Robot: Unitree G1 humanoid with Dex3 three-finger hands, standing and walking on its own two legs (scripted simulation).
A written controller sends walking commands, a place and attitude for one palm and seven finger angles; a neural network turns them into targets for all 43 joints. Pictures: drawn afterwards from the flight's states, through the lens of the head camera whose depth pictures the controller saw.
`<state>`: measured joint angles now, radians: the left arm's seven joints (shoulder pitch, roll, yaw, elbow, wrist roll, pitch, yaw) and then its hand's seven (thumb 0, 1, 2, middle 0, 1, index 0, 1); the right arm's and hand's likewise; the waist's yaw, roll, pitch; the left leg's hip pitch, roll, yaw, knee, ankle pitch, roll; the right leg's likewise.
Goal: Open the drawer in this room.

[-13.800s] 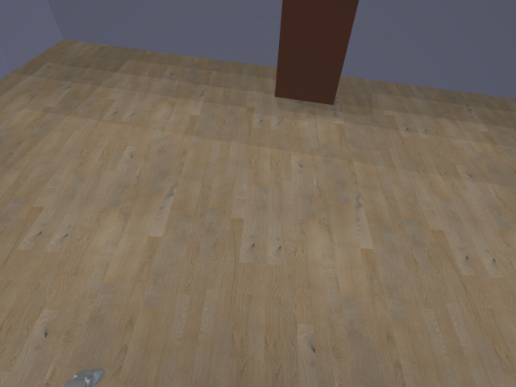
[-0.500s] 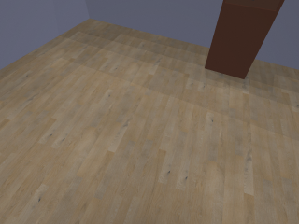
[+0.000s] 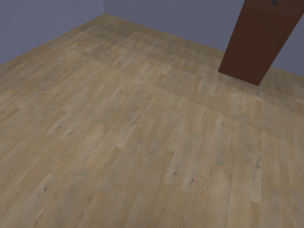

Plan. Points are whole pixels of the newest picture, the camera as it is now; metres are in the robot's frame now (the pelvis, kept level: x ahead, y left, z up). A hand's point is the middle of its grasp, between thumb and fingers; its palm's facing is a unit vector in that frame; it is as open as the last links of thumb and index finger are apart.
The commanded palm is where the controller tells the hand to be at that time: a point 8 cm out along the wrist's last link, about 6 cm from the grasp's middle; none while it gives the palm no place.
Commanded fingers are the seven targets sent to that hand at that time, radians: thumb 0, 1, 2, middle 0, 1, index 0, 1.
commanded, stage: turn or walk to find it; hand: left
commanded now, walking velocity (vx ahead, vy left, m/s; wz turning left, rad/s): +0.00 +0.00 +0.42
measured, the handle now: (275, 1) +1.68 -0.80 +0.00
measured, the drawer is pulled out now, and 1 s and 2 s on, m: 0.00 0.00 0.00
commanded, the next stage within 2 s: none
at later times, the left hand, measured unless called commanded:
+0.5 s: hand out of the picture +0.09 +0.22 -0.16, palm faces +0.04 -0.95 -0.32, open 7.3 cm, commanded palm none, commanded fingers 0.00 0.90 0.90 -0.20 -0.30 -0.20 -0.30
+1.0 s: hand out of the picture +0.03 +0.20 -0.17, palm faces +0.29 -0.92 -0.27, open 7.3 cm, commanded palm none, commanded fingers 0.00 0.90 0.90 -0.20 -0.30 -0.20 -0.30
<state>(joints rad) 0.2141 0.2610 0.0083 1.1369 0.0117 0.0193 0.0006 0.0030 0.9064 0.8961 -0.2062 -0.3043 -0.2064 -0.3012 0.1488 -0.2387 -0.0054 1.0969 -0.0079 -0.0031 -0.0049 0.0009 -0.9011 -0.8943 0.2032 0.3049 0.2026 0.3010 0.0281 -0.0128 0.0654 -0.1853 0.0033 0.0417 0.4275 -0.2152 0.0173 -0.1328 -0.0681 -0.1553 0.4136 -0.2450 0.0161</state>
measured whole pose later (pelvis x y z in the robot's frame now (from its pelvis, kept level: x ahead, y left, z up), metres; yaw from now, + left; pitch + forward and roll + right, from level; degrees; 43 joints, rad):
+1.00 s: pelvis +0.01 -0.03 -0.01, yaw +19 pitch +2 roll +0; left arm 0.14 0.23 0.04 0.97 0.01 0.05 0.02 0.00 0.91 0.90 -0.20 -0.30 -0.20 -0.30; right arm 0.23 -0.21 -0.05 1.00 -0.02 0.03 -0.01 0.00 -0.90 -0.89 0.20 0.30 0.20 0.30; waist -0.04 0.01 0.08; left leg -0.32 -0.04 -0.08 0.48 -0.18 0.01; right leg -0.38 -0.04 -0.02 0.83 -0.46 0.06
